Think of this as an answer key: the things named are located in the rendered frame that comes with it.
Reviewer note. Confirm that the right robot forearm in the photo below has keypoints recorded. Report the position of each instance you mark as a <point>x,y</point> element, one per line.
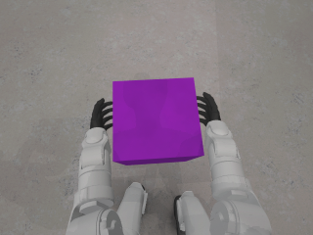
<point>228,177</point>

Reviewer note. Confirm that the robot right foot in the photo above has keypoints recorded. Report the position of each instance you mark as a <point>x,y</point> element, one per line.
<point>179,232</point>

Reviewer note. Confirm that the carton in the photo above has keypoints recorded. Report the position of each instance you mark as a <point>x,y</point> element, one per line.
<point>155,121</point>

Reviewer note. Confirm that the left robot upper arm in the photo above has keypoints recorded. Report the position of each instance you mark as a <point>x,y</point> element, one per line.
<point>102,222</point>

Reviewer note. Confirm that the right robot upper arm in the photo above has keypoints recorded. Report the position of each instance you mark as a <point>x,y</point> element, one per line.
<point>232,217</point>

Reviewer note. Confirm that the robot right shin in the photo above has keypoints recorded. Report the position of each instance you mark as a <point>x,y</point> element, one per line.
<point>185,194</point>

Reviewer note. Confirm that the left robot hand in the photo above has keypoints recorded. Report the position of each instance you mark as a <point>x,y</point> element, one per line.
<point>98,119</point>

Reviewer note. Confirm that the left robot forearm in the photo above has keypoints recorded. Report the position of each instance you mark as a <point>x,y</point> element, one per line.
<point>94,190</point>

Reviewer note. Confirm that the right robot hand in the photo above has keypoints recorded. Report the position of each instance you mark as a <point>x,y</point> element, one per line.
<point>211,110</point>

